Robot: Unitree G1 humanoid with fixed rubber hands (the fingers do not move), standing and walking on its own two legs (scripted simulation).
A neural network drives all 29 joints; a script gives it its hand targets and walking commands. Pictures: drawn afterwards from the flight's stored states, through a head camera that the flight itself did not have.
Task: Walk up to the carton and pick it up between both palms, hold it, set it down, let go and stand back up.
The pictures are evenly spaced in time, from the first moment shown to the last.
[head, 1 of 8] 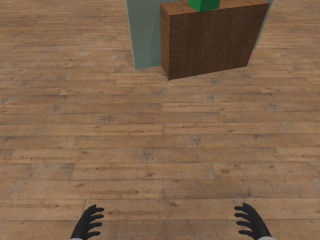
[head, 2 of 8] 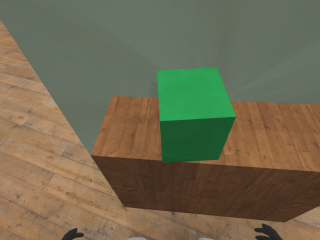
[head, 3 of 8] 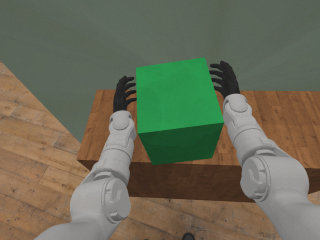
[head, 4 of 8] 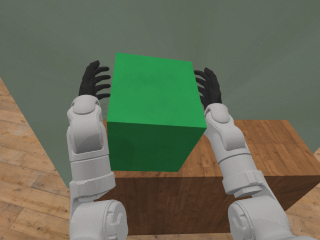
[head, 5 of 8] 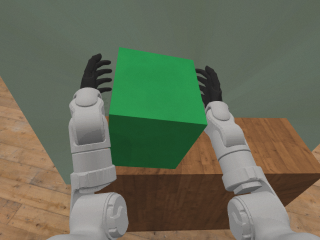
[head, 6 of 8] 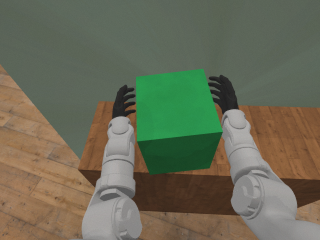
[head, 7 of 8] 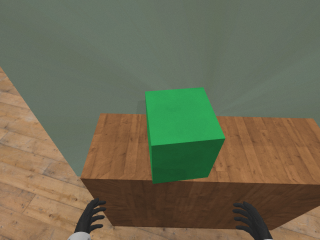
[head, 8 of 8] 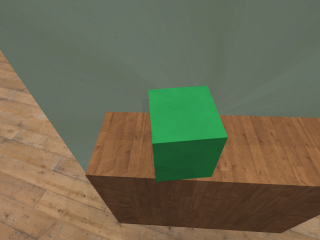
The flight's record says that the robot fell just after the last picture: no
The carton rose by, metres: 0.18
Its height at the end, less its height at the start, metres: +0.00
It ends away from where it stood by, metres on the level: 0.01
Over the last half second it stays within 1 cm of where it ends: yes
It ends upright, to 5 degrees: yes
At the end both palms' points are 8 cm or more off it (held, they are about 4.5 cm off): yes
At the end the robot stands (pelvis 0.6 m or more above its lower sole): yes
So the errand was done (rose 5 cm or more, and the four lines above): yes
